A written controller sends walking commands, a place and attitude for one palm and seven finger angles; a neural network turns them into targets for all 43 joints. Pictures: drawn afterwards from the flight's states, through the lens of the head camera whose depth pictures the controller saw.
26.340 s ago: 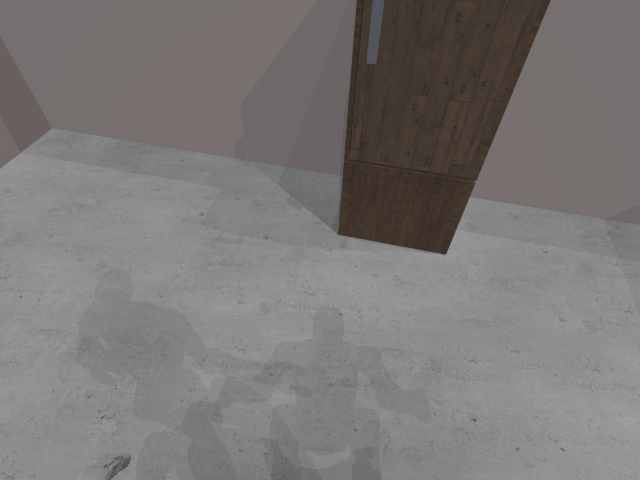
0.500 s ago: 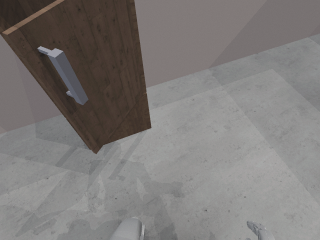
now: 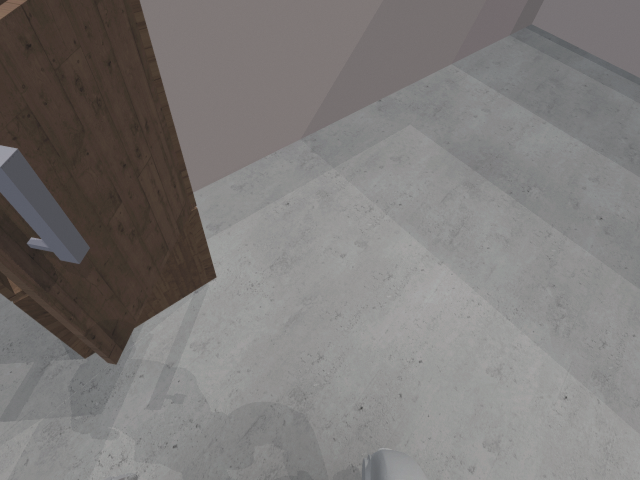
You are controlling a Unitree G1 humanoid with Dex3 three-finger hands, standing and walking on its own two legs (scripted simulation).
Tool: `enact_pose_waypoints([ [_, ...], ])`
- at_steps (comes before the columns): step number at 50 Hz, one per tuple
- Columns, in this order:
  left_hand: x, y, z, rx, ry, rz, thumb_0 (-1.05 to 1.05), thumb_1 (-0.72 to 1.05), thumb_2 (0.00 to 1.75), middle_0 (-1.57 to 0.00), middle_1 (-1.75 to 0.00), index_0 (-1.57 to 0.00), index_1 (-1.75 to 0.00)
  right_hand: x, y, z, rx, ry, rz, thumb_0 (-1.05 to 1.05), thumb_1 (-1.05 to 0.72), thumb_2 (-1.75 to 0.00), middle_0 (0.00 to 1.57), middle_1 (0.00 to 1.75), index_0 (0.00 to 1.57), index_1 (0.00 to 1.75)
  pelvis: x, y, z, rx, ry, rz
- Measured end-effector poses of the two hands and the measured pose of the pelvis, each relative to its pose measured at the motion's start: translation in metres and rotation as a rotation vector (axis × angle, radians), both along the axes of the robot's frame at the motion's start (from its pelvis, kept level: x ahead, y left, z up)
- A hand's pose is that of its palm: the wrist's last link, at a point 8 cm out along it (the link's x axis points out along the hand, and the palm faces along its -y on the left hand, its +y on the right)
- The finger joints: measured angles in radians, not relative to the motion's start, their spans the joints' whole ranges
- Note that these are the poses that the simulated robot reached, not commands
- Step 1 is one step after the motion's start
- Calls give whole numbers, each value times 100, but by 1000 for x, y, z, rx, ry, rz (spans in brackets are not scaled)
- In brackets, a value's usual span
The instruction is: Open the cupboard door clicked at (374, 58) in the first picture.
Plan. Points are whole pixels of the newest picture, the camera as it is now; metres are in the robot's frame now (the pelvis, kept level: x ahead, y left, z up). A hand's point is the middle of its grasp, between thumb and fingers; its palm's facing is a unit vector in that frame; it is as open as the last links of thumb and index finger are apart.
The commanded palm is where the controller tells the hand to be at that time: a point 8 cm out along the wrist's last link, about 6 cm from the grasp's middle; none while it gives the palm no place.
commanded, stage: walk to a spot facing it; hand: left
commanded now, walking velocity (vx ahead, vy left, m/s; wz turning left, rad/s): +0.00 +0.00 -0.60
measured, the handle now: (22, 208) +0.36 +0.38 +0.10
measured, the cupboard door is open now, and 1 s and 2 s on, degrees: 39 39 39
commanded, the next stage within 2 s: turn to face it in 1.98 s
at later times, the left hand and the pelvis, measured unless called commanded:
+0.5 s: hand (253, 465) +0.15 +0.10 -0.16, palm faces -0.26 -0.94 -0.22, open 7.3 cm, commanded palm none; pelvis +0.02 -0.06 +0.00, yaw -17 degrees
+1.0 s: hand (290, 331) +0.36 +0.07 -0.18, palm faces -0.52 -0.84 -0.16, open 7.4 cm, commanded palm none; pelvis +0.19 -0.06 +0.00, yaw -36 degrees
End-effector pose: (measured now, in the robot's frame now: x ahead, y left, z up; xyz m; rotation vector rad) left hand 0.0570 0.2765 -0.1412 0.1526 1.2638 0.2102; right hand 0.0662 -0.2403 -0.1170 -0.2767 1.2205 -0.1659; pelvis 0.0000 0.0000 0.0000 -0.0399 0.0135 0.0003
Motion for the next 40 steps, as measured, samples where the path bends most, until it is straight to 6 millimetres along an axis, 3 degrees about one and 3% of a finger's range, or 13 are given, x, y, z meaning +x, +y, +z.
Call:
enact_pose_waypoints([
  [4,36,-18,3,5,-17,-102,1,91,90,-19,-30,-20,-30,-42,-16,-9,11,58,-105,1,-90,-90,20,30,21,30,1,-7,-3,11,1,-60],
  [9,84,-60,5,22,-72,-235,1,91,90,-19,-30,-20,-30,-90,-42,-33,47,125,-228,1,-90,-90,20,30,21,30,4,-28,-15,42,4,-134],
  [11,98,-78,5,36,-104,-278,1,91,90,-19,-30,-20,-30,-104,-53,-45,62,151,-272,1,-90,-90,20,30,21,30,4,-37,-21,45,2,-160],
  [14,105,-99,12,42,-115,-313,1,91,90,-19,-30,-20,-30,-109,-63,-46,72,169,-320,1,-90,-90,20,30,20,30,4,-44,-16,53,-6,-191],
  [19,104,-122,16,28,-77,-346,1,91,90,-20,-30,-20,-30,-92,-71,-34,86,96,-365,1,-90,-90,20,30,20,30,7,-54,-5,69,-4,-253],
  [24,100,-131,13,-9,-42,-359,1,91,90,-20,-30,-21,-30,-65,-73,-26,86,19,-376,1,-90,-90,20,30,20,30,18,-56,-2,61,0,-297],
  [28,97,-123,8,-27,-5,-349,1,91,90,-20,-30,-21,-30,-37,-73,-18,73,-32,-374,1,-90,-90,20,30,20,30,34,-53,-1,48,7,-331],
  [33,98,-99,-3,-35,81,-335,1,91,90,-20,-30,-21,-30,11,-71,-5,34,-108,-366,1,-90,-90,20,30,20,30,64,-43,-3,38,20,-383],
  [37,119,-79,-21,-34,159,-357,1,91,90,-20,-30,-20,-30,40,-66,-1,-26,-184,-379,1,-90,-90,20,30,20,30,95,-32,-14,23,25,-437],
  [40,156,-79,-19,-36,175,-426,1,91,90,-20,-30,-20,-30,36,-55,6,-39,-167,-428,1,-90,-90,20,30,21,30,117,-31,-8,12,13,-486],
])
